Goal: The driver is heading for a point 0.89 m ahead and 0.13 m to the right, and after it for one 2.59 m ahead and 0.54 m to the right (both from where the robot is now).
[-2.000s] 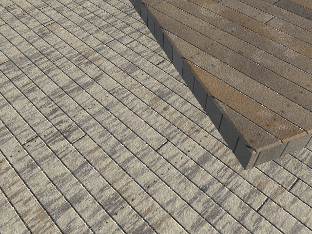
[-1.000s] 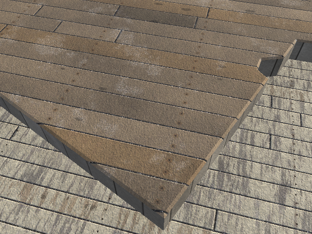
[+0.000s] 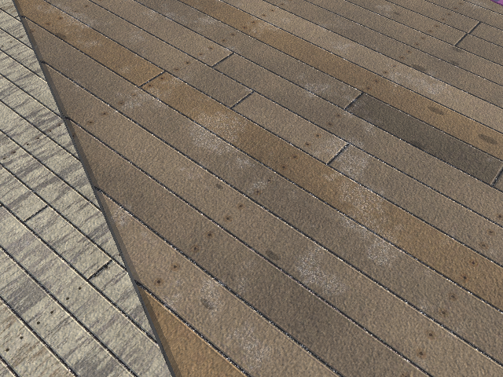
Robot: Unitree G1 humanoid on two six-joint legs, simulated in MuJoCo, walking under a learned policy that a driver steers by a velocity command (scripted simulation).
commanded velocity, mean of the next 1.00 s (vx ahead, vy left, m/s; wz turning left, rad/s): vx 0.50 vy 0.00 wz -0.16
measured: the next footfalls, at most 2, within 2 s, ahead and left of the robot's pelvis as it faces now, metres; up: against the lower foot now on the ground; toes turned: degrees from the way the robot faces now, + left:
right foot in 0.34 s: +0.34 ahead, -0.08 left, +0.15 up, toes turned +5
left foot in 0.78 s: +0.63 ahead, +0.05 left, +0.15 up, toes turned -3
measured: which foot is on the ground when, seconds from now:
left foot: down 0.00-0.36, up 0.38-0.76, down 0.78-1.00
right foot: up 0.00-0.32, down 0.34-0.78, up 0.80-1.00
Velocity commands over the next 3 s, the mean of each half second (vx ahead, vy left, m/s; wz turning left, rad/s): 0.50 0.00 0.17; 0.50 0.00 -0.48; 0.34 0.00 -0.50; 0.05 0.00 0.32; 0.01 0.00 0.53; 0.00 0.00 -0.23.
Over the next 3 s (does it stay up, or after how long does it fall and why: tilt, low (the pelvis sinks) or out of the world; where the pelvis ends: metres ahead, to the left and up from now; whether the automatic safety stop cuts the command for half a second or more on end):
stays up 0.80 -0.16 0.14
